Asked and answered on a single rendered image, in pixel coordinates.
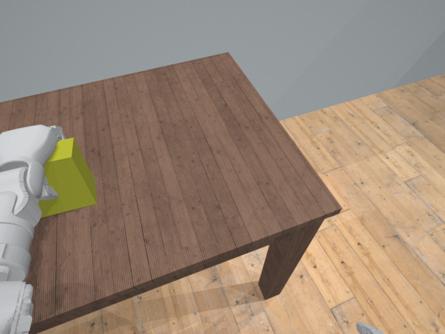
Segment robot left hand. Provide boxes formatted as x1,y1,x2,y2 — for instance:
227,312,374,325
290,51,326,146
0,125,65,200

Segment robot left upper arm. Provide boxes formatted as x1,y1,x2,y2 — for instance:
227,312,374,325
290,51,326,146
0,281,33,334

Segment table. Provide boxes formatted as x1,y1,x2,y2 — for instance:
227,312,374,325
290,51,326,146
0,52,342,334

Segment robot left forearm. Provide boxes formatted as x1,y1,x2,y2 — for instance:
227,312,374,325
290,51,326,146
0,157,45,282

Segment sponge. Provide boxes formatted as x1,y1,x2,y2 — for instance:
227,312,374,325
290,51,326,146
38,138,97,218

